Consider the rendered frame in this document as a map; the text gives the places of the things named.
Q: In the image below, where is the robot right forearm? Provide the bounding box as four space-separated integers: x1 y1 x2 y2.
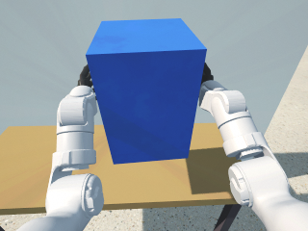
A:
198 80 291 192

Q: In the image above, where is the robot right upper arm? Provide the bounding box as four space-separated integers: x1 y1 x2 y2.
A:
228 156 308 231

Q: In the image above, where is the robot left upper arm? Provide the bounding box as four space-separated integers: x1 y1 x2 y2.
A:
16 173 104 231

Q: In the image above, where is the robot left forearm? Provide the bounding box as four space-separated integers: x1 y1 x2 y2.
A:
45 85 98 212

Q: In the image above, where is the right robot hand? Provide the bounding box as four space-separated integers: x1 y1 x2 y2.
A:
200 63 214 86

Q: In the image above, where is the table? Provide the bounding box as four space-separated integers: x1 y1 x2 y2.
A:
0 122 242 231

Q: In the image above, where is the left robot hand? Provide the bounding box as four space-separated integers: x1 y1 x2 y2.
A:
77 64 97 100

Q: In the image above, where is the carton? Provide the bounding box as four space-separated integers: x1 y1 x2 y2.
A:
86 18 207 165

